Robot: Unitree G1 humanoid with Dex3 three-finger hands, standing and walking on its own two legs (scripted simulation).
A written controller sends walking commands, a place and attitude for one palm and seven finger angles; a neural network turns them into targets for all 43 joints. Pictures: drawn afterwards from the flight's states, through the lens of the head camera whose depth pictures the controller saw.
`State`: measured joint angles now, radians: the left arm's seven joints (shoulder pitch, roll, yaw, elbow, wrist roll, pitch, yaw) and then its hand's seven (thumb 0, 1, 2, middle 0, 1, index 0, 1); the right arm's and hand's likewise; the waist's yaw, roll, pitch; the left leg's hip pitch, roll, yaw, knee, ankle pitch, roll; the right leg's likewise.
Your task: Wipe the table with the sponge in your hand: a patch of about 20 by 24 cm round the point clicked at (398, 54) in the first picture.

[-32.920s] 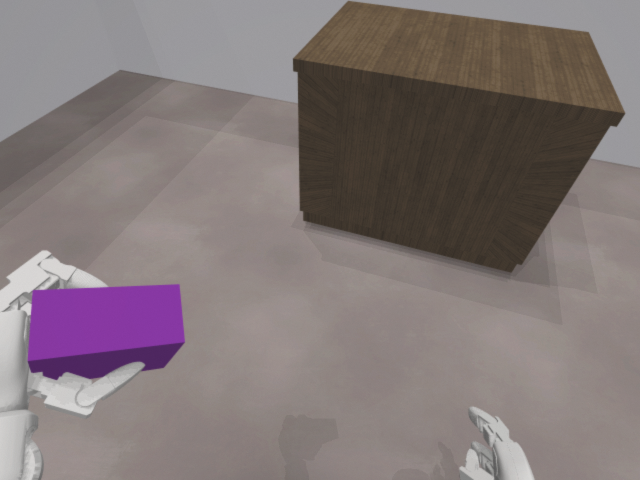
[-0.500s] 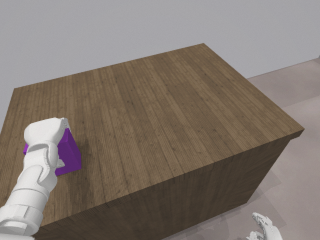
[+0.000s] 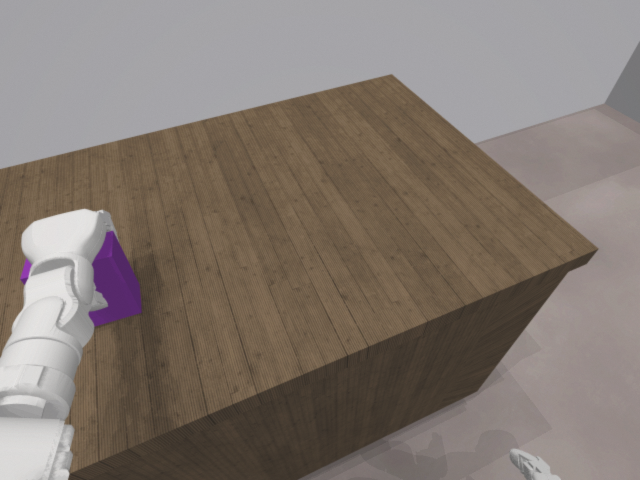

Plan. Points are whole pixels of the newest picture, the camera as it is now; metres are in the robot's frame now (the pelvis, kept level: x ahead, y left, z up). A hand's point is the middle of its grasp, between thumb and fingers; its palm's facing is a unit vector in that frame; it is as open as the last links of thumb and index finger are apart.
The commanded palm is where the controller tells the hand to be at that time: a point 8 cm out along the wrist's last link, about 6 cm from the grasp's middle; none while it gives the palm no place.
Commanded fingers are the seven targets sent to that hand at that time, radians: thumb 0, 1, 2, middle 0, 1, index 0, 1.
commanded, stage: slide across to the middle lane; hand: left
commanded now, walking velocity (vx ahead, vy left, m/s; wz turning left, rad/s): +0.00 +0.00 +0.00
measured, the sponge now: (93, 292) +0.34 +0.35 +0.03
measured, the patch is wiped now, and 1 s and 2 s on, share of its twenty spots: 0.35 0.40 0.65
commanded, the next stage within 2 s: wipe back along the middle lane in 0.74 s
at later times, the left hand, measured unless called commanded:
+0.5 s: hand (110, 243) +0.40 +0.33 +0.07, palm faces -0.05 -0.01 -1.00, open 10.0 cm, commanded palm +0.38 +0.30 +0.13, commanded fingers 0.00 0.10 1.30 -1.20 -1.60 -1.20 -1.60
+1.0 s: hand (158, 234) +0.42 +0.27 +0.07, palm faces -0.04 -0.04 -1.00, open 10.0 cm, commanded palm +0.38 +0.25 +0.12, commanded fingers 0.00 0.10 1.30 -1.20 -1.60 -1.20 -1.60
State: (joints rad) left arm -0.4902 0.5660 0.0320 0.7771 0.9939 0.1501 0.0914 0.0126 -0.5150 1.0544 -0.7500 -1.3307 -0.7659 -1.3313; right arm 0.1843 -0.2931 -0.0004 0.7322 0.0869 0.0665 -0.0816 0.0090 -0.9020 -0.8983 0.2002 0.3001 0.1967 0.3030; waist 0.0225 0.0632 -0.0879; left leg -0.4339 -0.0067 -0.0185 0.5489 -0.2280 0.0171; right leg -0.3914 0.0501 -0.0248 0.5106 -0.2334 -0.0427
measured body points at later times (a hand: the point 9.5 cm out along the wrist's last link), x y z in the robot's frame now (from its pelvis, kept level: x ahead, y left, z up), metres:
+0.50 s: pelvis +0.02 +0.03 +0.00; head +0.04 +0.01 +0.45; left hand +0.39 +0.33 +0.13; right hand +0.18 -0.21 -0.12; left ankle +0.03 +0.11 -0.73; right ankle +0.01 -0.09 -0.73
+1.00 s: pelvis +0.04 +0.01 +0.01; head +0.06 -0.01 +0.45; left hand +0.41 +0.27 +0.12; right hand +0.24 -0.21 -0.11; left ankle +0.03 +0.11 -0.73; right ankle +0.01 -0.09 -0.73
